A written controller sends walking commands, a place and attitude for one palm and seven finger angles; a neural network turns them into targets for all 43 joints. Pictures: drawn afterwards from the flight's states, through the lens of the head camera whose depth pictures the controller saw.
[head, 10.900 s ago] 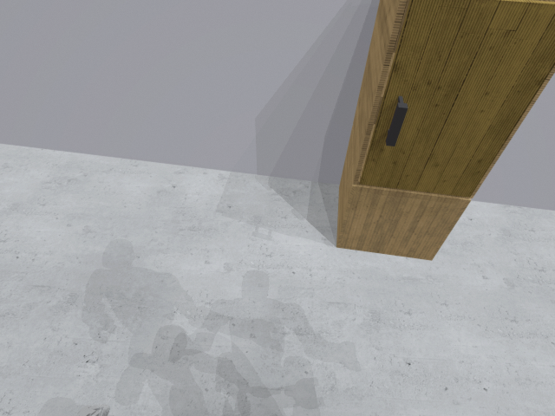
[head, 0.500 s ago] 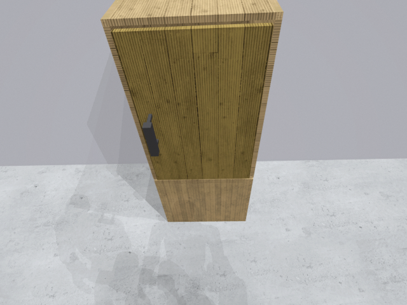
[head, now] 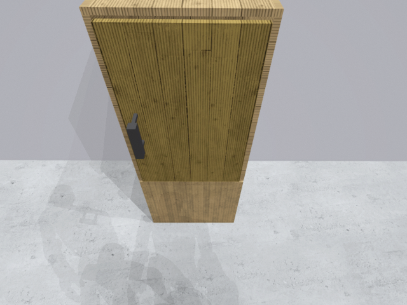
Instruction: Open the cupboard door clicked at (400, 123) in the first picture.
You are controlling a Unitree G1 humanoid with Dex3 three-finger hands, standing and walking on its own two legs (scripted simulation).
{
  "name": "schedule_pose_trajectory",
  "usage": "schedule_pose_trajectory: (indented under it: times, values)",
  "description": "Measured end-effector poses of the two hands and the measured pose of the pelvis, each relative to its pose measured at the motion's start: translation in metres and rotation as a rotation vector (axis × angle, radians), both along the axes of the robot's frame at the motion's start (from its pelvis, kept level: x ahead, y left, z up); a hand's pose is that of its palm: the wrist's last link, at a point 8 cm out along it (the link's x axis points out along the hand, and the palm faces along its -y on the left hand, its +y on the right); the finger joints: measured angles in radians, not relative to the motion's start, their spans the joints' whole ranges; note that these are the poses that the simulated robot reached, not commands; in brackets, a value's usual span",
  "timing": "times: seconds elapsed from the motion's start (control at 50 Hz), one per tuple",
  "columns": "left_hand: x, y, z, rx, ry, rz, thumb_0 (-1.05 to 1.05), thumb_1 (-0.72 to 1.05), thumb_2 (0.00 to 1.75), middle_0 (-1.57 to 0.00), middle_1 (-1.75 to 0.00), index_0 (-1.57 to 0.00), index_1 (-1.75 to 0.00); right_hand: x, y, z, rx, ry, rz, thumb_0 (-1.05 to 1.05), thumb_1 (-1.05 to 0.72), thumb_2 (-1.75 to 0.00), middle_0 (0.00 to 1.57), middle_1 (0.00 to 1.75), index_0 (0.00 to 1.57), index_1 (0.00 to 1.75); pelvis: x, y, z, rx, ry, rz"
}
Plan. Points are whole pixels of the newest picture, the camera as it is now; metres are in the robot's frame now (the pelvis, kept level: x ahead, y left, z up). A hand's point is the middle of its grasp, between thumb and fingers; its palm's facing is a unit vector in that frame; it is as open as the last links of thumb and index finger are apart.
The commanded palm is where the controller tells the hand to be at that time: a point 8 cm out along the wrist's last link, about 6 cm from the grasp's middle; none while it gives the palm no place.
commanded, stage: come to a stop and stand still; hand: left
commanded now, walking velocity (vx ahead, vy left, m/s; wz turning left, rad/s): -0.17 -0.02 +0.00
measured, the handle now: (137, 136) +0.56 +0.23 -0.05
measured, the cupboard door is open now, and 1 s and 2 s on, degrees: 0 0 0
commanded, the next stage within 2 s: look again from close up in 1.78 s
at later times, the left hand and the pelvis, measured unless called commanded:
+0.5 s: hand out of the picture +0.06 +0.18 -0.16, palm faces +0.07 -0.97 -0.22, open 7.3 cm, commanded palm none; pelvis +0.04 +0.00 +0.01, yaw +0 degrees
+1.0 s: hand out of the picture +0.08 +0.24 -0.15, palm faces +0.03 -0.97 -0.26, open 7.4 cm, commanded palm none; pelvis +0.01 +0.03 +0.01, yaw +1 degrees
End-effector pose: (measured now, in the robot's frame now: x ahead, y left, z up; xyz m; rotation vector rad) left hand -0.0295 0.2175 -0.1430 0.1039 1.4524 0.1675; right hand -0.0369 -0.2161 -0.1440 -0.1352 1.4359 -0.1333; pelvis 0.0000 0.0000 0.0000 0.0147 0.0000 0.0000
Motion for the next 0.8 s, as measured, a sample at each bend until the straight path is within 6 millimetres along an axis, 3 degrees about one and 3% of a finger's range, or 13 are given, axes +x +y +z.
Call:
schedule_pose_trajectory:
  times: [0.12,0.22,0.3,0.36,0.5,0.64,0.8]
  values:
    - [0.047,-0.003,0.004,0.051,-0.093,0.004,0.01,0.91,0.9,-0.2,-0.3,-0.2,-0.3,0.0,0.002,-0.008,0.039,0.101,-0.018,0.0,-0.91,-0.9,0.2,0.3,0.2,0.3,0.02,-0.011,-0.003,0.006,-0.007,0.028]
    - [0.062,-0.002,0.014,0.069,-0.105,-0.004,0.0,0.92,0.9,-0.2,-0.3,-0.2,-0.3,0.046,-0.002,-0.002,0.033,0.049,-0.011,0.01,-0.91,-0.9,0.2,0.3,0.2,0.3,0.027,-0.011,0.007,0.015,0.0,0.031]
    - [0.068,0.004,0.008,0.057,-0.091,-0.004,0.0,0.92,0.9,-0.2,-0.3,-0.2,-0.3,0.084,-0.009,0.001,-0.012,-0.044,0.008,0.02,-0.94,-0.9,0.2,0.3,0.2,0.3,0.031,-0.005,0.005,0.006,-0.003,0.021]
    - [0.073,0.008,0.003,0.05,-0.089,0.003,0.0,0.91,0.9,-0.2,-0.3,-0.2,-0.3,0.103,-0.012,0.004,-0.036,-0.095,0.027,0.02,-0.94,-0.9,0.2,0.3,0.2,0.3,0.033,-0.001,0.003,0.008,-0.006,0.015]
    - [0.078,0.01,0.013,0.054,-0.114,-0.007,0.0,0.92,0.9,-0.2,-0.3,-0.2,-0.3,0.138,-0.008,0.013,-0.022,-0.179,0.062,0.01,-0.92,-0.9,0.2,0.3,0.2,0.3,0.035,-0.001,0.011,0.005,0.006,0.008]
    - [0.078,0.012,0.02,0.053,-0.122,-0.052,0.0,0.91,0.9,-0.2,-0.3,-0.2,-0.3,0.148,-0.003,0.018,0.005,-0.227,0.072,0.0,-0.92,-0.9,0.2,0.3,0.2,0.3,0.036,-0.001,0.014,-0.002,0.005,0.014]
    - [0.09,0.043,0.022,0.107,-0.223,-0.041,0.0,0.91,0.9,-0.2,-0.3,-0.2,-0.3,0.151,-0.024,0.027,-0.085,-0.274,0.087,0.01,-0.91,-0.9,0.2,0.3,0.2,0.3,0.033,0.01,0.009,-0.014,-0.014,0.03]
